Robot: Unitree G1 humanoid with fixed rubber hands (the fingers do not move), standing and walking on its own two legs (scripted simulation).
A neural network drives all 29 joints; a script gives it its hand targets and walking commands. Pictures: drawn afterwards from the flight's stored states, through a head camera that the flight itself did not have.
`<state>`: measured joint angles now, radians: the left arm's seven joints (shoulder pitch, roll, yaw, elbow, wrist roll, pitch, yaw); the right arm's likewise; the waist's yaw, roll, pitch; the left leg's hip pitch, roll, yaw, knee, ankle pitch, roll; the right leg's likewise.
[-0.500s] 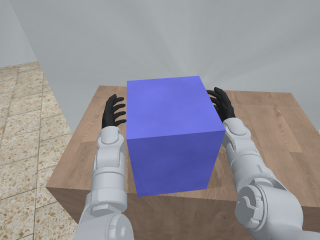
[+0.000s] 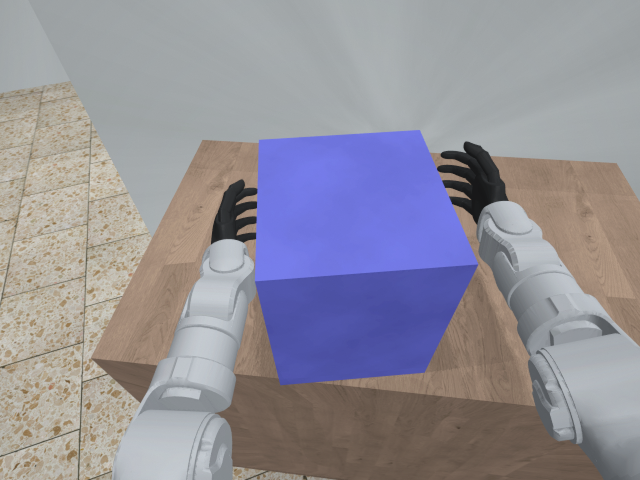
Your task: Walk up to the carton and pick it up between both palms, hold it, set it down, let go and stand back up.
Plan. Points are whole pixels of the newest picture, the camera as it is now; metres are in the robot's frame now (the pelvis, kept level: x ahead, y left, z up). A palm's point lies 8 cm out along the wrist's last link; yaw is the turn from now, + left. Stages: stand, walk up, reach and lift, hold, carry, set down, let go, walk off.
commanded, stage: set down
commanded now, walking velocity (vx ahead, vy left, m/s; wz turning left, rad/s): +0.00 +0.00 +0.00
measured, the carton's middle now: (346, 263) +0.39 +0.02 +0.06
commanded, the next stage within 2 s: none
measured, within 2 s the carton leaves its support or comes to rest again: neither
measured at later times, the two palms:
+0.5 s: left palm (204, 213) +0.38 +0.19 +0.16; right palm (537, 182) +0.44 -0.19 +0.17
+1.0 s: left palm (174, 196) +0.37 +0.20 +0.19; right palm (577, 161) +0.43 -0.21 +0.21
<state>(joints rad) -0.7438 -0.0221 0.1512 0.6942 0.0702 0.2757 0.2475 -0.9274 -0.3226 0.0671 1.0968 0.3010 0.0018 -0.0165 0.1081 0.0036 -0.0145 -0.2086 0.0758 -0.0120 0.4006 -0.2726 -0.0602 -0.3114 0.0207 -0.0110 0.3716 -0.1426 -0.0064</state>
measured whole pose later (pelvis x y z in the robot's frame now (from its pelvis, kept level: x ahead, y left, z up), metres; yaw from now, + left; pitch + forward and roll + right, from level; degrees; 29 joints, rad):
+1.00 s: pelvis -0.03 -0.01 +0.00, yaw -1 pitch +3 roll +0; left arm -0.88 0.18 0.12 0.49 -0.13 0.69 0.24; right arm -1.07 -0.55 0.13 1.03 0.48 0.31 0.09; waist 0.12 0.01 -0.04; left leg -0.21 0.08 0.00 0.40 -0.24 -0.06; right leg -0.32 0.03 0.01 0.37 -0.10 -0.01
